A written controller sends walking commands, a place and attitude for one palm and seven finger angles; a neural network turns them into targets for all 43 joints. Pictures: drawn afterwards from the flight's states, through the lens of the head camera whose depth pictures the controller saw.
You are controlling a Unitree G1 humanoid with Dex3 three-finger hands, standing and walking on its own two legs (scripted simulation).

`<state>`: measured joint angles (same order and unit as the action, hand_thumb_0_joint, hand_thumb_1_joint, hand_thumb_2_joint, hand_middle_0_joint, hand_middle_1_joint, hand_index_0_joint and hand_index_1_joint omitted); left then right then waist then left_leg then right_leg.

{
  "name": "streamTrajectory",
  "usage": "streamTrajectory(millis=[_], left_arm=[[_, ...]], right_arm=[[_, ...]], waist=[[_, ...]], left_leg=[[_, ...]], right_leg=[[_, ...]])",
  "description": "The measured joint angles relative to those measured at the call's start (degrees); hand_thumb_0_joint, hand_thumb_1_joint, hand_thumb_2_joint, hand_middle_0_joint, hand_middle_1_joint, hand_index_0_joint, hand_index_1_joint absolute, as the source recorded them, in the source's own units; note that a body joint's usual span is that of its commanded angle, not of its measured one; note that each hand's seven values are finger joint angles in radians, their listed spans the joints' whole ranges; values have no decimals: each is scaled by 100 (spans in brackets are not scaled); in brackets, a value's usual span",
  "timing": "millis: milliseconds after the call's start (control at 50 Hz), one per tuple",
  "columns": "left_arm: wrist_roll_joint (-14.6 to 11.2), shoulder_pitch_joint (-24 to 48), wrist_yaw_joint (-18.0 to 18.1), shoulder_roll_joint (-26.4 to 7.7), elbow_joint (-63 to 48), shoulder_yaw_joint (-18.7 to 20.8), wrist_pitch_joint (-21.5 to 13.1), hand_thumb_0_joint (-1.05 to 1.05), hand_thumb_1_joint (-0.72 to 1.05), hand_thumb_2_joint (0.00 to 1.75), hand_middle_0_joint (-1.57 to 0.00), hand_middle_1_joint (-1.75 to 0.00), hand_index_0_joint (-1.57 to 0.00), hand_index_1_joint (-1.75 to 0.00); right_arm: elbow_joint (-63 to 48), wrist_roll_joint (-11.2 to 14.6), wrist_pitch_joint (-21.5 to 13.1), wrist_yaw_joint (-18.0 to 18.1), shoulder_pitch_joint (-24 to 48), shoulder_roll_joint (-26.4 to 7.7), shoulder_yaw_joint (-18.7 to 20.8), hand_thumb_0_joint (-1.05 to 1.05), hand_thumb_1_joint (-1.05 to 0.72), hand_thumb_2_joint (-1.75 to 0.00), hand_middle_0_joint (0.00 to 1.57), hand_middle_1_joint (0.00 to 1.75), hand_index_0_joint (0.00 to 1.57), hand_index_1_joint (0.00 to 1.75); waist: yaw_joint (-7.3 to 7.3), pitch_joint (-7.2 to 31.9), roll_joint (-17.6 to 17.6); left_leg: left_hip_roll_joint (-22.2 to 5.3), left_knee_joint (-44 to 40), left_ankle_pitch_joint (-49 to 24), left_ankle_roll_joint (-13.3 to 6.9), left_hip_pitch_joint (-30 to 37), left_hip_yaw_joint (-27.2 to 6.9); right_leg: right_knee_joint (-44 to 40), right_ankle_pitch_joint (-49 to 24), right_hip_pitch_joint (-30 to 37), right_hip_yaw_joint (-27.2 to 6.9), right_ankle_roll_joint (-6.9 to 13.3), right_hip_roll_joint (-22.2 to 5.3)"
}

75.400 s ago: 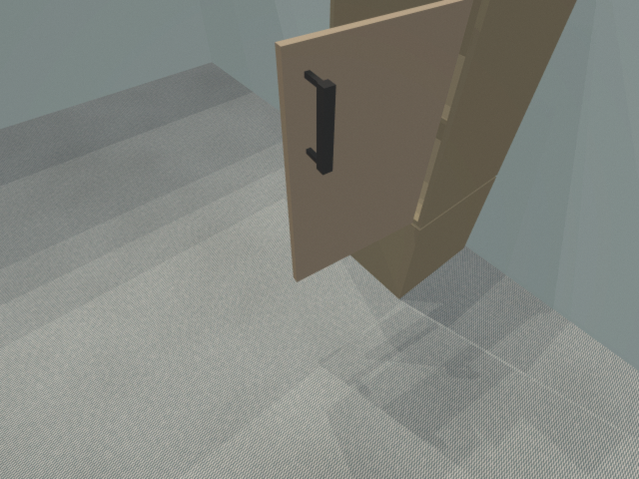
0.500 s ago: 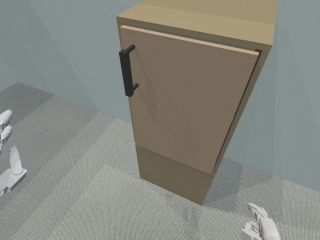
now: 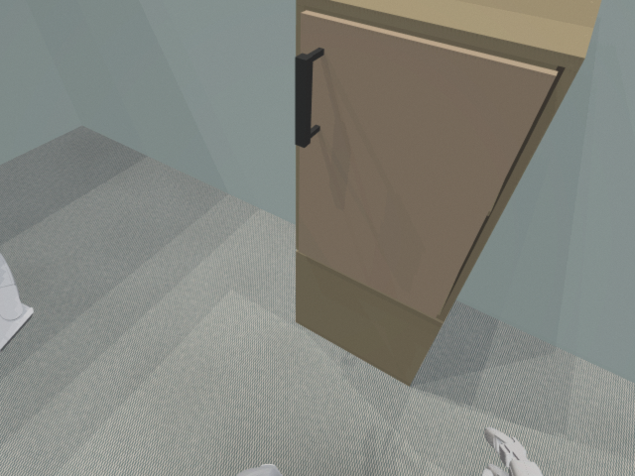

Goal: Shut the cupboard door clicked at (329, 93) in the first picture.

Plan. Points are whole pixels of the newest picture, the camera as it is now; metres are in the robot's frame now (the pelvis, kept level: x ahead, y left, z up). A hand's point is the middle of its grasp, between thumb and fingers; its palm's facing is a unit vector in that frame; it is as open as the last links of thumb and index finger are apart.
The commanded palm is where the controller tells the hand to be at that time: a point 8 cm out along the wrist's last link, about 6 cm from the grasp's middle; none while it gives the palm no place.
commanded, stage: step back with the hand held close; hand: left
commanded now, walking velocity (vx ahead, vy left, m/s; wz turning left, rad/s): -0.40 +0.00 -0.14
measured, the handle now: (309, 99) +0.69 +0.05 +0.15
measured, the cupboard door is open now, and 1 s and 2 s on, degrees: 0 0 0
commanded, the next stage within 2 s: stop stepping back and stand still in 0.40 s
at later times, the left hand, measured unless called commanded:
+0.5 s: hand out of the picture +0.09 +0.26 +0.20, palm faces +0.46 -0.81 -0.36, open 7.4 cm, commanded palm +0.04 +0.29 +0.21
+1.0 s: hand out of the picture +0.01 +0.28 +0.21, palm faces +0.29 -0.85 -0.45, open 7.4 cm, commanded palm -0.03 +0.32 +0.21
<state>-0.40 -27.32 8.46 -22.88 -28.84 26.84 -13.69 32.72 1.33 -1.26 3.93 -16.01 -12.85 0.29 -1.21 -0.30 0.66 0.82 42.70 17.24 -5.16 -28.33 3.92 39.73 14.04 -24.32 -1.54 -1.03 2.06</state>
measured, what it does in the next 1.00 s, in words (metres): walks backwards: right foot, then left foot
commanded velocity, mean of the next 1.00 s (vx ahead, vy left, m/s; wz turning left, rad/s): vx -0.05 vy -0.03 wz -0.07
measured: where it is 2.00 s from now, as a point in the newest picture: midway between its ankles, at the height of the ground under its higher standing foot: outside the picture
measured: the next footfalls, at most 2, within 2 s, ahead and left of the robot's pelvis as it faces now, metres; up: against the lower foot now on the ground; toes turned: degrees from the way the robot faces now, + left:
right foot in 0.44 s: -0.18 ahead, -0.10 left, +0.00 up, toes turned -5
left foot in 0.68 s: -0.14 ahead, +0.12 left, +0.00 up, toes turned -5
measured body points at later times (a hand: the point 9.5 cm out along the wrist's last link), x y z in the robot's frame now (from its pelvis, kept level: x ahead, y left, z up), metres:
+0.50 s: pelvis -0.12 +0.00 +0.01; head -0.11 +0.02 +0.45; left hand +0.06 +0.30 +0.22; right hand +0.07 -0.22 -0.07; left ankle +0.07 +0.08 -0.69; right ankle -0.22 -0.10 -0.71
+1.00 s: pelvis -0.22 +0.05 +0.04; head -0.25 +0.08 +0.49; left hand -0.01 +0.32 +0.23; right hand -0.17 -0.21 -0.05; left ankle -0.18 +0.13 -0.71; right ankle -0.27 -0.02 -0.67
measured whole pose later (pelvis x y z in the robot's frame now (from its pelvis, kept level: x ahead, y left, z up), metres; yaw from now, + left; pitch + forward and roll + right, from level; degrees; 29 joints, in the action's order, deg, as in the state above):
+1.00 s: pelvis -0.22 +0.05 +0.04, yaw -10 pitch +0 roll -2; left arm -1.7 -34.6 9.4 -25.1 -28.6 25.2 -10.2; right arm 37.9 0.5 -3.4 3.8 -19.3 -10.4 -0.5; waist -2.5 5.2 -0.8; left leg -1.2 22.7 11.5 -2.7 -13.9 5.0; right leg 39.5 23.4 -16.1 6.3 0.6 3.6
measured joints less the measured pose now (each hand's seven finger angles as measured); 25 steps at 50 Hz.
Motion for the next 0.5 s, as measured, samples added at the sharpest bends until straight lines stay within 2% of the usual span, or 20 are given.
streamTrajectory(millis=[60, 120, 180, 240, 280, 320, 360, 440, 480, 500], left_arm=[[-41, -117, 19, -26, -80, 117, -104, 1, 89, 90, -21, -31, -21, -30], [-75, -60, 62, 18, -85, 70, -153, 1, 89, 90, -21, -31, -21, -30], [-80, 106, 96, 71, -59, -18, -185, 1, 89, 90, -21, -31, -21, -30], [-81, 305, 59, -2, -7, -30, -162, 1, 89, 90, -21, -31, -21, -30], [-154, 363, 7, -150, -78, 22, -126, 1, 89, 90, -21, -31, -21, -30], [-239, 222, -4, -252, -175, 168, -209, 1, 89, 90, -21, -31, -21, -30], [-335, -51, 2, -240, -220, 304, -256, 1, 89, 90, -21, -31, -21, -30], [-424, -113, -4, -103, -203, 267, -155, 1, 89, 90, -21, -31, -21, -30], [-353, 145, -24, 101, -76, -10, -174, 1, 89, 90, -21, -31, -20, -30], [-294, 218, -17, 137, -26, -150, -175, 1, 89, 90, -21, -31, -20, -30]], right_arm=[[72, -26, -41, -42, 110, -1, 41, 1, -90, -90, 21, 30, 20, 30], [144, -55, -93, -75, 219, -9, 72, 1, -90, -90, 21, 30, 20, 30], [144, -45, -156, -58, 316, -15, 70, 1, -90, -90, 21, 30, 20, 30], [68, -47, -263, -10, 373, 12, 99, 1, -90, -90, 21, 30, 20, 30], [115, -50, -356, -28, 369, 95, 140, 1, -90, -90, 21, 30, 20, 30], [213, -15, -425, -91, 406, 200, 139, 1, -90, -90, 21, 30, 20, 30], [240, 2, -469, -143, 474, 282, 97, 1, -90, -90, 21, 30, 20, 30], [155, -56, -608, -218, 692, 336, -12, 1, -90, -90, 21, 30, 20, 30], [305, -61, -627, -242, 851, 305, 5, 1, -90, -90, 21, 30, 20, 30], [432, -74, -592, -239, 843, 335, -13, 1, -90, -90, 21, 30, 20, 30]], waist=[[85, -1, -20], [147, -1, -70], [138, -46, -79], [-13, -138, 114], [-66, -110, 181], [31, 24, 87], [155, 190, 22], [394, 302, -31], [498, 138, 114], [551, 124, 29]], left_leg=[[-20, 86, 253, 81, -128, 93], [10, 21, 383, 159, -221, 162], [-9, -144, 212, 94, -292, 219], [-256, -323, -488, -129, -393, 252], [-440, -530, -1265, -130, -434, 320], [-481, -660, -1423, -159, -485, 428], [-556, -857, -1503, -139, -530, 594], [-687, -1254, -1679, 74, -733, 907], [-779, -973, -979, 434, -831, 744], [-699, -533, -434, 578, -805, 598]], right_leg=[[38, -75, -139, -48, -1, -23], [-50, -212, -242, -94, -8, -77], [-65, -29, -356, -120, -16, -72], [831, 656, -482, -77, -32, 171], [1529, 1090, -336, 38, -26, 285], [1776, 1363, -49, 110, -17, 276], [1492, 1601, 377, 247, 11, 217], [-217, 1733, 1410, 405, 88, 116], [-479, 1427, 1429, 385, 220, 238], [-528, 1268, 1439, 310, 262, 204]])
